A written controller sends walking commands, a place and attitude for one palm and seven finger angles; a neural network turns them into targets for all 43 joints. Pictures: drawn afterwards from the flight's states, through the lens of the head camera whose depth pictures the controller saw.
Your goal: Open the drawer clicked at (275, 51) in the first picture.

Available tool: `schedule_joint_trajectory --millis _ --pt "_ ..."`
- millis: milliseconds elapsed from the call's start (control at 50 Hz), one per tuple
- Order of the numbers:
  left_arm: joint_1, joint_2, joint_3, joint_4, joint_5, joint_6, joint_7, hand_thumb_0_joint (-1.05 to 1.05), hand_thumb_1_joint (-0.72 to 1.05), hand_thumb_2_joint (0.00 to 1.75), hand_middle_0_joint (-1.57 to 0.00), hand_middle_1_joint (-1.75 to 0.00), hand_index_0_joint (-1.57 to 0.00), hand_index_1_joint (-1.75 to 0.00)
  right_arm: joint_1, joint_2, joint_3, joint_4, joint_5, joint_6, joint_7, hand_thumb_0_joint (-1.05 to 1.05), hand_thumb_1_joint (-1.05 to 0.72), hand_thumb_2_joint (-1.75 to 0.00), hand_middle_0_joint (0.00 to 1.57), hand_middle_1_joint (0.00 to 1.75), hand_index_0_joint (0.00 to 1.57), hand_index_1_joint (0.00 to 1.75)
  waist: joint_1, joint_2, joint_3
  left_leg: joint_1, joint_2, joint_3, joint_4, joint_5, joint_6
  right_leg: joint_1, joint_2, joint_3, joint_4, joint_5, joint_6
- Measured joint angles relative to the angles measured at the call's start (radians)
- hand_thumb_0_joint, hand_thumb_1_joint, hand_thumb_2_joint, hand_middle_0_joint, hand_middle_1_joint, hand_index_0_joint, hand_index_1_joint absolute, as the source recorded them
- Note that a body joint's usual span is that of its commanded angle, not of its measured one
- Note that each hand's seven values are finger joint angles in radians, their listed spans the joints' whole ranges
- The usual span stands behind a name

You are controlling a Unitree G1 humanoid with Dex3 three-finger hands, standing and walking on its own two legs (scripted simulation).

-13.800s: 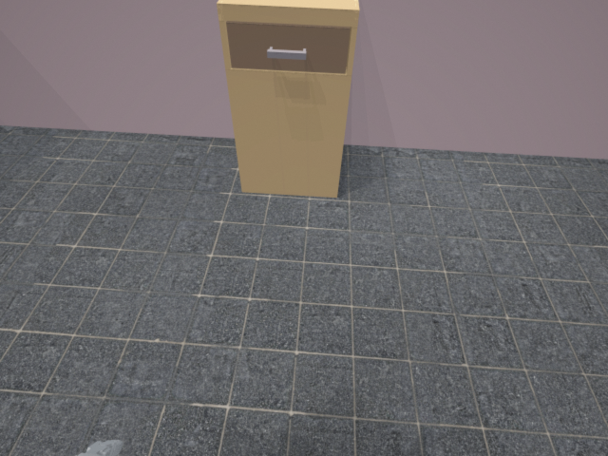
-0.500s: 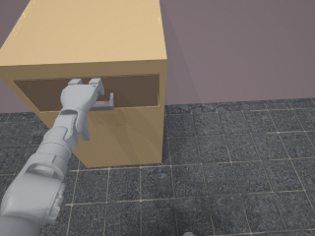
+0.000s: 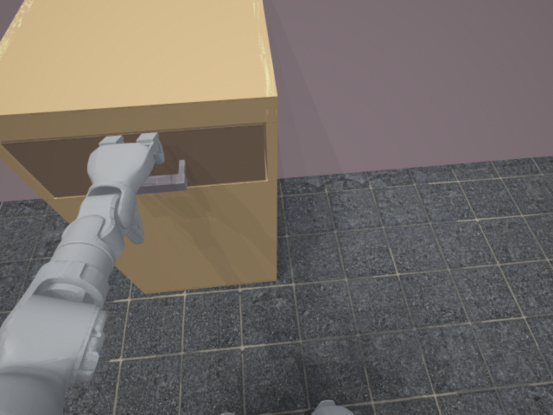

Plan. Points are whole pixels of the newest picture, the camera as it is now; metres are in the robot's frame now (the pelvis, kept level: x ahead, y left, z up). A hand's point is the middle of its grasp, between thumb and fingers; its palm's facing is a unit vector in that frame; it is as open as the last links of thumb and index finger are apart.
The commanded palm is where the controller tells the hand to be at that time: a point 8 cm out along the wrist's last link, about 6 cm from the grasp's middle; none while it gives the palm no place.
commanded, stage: move the hooked fingers above the handle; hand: left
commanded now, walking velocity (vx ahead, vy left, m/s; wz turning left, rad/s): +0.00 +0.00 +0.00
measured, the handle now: (148, 176) +0.53 +0.22 -0.03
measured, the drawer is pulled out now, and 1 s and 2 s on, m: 0.00 0.00 0.00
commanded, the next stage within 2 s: lower the fingers behind the handle in 1.86 s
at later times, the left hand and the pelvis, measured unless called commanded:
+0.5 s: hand (143, 183) +0.47 +0.20 +0.02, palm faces -0.09 -0.04 -0.99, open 13.8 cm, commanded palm +0.45 +0.21 +0.08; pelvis +0.00 +0.00 +0.00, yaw +0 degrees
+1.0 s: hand (150, 176) +0.48 +0.19 +0.03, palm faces -0.02 -0.07 -1.00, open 13.8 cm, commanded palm +0.46 +0.22 +0.08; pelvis +0.02 +0.00 +0.00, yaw +0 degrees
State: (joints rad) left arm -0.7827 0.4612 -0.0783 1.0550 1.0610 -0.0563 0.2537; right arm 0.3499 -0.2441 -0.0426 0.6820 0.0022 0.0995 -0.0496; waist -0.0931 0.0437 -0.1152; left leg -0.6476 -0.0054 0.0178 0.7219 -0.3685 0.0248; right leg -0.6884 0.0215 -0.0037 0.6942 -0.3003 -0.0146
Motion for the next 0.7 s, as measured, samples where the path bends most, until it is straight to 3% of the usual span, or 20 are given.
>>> schedule_joint_trajectory --millis 100,140,220,260,360,460,580,700 --pt "0.031 -0.022 0.022 -0.069 0.031 -0.101 0.076 0.0 -0.49 0.3 -0.32 -1.21 -0.32 -1.2 0.012 -0.019 -0.024 0.028 -0.02 -0.008 0.01 0.0 -0.9 -0.9 0.21 0.3 0.2 0.3 0.006 -0.006 -0.018 -0.044 -0.002 -0.011 0.046 -0.021 -0.001 -0.038 -0.003 -0.011 0.039 -0.021 -0.001" --pt "0.029 -0.024 0.048 -0.064 0.042 -0.092 0.127 0.0 -0.49 0.3 -0.32 -1.2 -0.32 -1.2 0.002 -0.026 -0.026 0.038 -0.026 -0.005 0.02 0.0 -0.9 -0.9 0.2 0.3 0.2 0.3 0.0 -0.005 -0.025 -0.063 -0.002 -0.01 0.063 -0.03 0.0 -0.057 -0.003 -0.011 0.056 -0.029 -0.001" --pt "-0.003 -0.008 0.069 -0.012 0.051 -0.006 0.193 0.0 -0.49 0.3 -0.32 -1.21 -0.32 -1.2 -0.024 -0.031 -0.025 0.045 -0.027 0.003 0.037 0.0 -0.9 -0.9 0.2 0.3 0.2 0.3 -0.009 0.001 -0.026 -0.085 0.0 -0.006 0.078 -0.035 0.001 -0.08 -0.001 -0.007 0.069 -0.032 0.0" --pt "-0.011 -0.017 0.051 -0.007 0.042 0.024 0.192 0.0 -0.49 0.3 -0.34 -1.22 -0.34 -1.22 -0.029 -0.029 -0.025 0.044 -0.023 0.008 0.043 0.0 -0.9 -0.9 0.2 0.3 0.2 0.3 -0.003 0.006 -0.026 -0.08 0.0 -0.004 0.069 -0.03 0.002 -0.075 -0.001 -0.005 0.06 -0.027 0.002" --pt "-0.021 -0.044 0.02 0.038 0.002 0.104 0.105 0.0 -0.49 0.3 -0.33 -1.22 -0.33 -1.23 -0.035 -0.015 -0.013 0.035 -0.005 0.022 0.039 0.0 -0.9 -0.9 0.2 0.3 0.2 0.3 0.0 0.014 -0.029 -0.024 0.0 0.003 0.02 -0.013 0.003 -0.023 0.0 0.003 0.014 -0.009 0.004" --pt "-0.008 -0.041 0.005 0.024 -0.001 0.049 0.045 0.0 -0.49 0.3 -0.33 -1.21 -0.33 -1.21 -0.027 0.001 0.0 0.013 0.001 0.01 0.019 0.0 -0.9 -0.9 0.2 0.3 0.2 0.3 -0.005 0.004 -0.018 0.012 0.0 0.001 -0.004 -0.006 0.003 0.013 0.0 0.001 -0.007 -0.004 0.003" --pt "0.008 -0.034 0.029 -0.022 0.034 -0.031 0.089 0.0 -0.49 0.3 -0.32 -1.21 -0.32 -1.2 -0.02 -0.003 -0.005 0.008 -0.013 -0.003 0.019 0.0 -0.9 -0.9 0.21 0.3 0.2 0.3 -0.003 -0.005 -0.019 -0.018 -0.001 -0.002 0.022 -0.017 0.001 -0.017 0.0 -0.001 0.02 -0.016 0.0" --pt "0.004 -0.01 0.061 0.007 0.039 0.024 0.143 0.0 -0.49 0.3 -0.32 -1.2 -0.32 -1.2 -0.028 -0.016 -0.012 0.022 -0.018 0.002 0.032 0.0 -0.9 -0.9 0.2 0.3 0.2 0.3 0.0 0.003 -0.018 -0.051 0.001 0.001 0.044 -0.027 0.002 -0.051 0.001 0.001 0.04 -0.024 0.002"
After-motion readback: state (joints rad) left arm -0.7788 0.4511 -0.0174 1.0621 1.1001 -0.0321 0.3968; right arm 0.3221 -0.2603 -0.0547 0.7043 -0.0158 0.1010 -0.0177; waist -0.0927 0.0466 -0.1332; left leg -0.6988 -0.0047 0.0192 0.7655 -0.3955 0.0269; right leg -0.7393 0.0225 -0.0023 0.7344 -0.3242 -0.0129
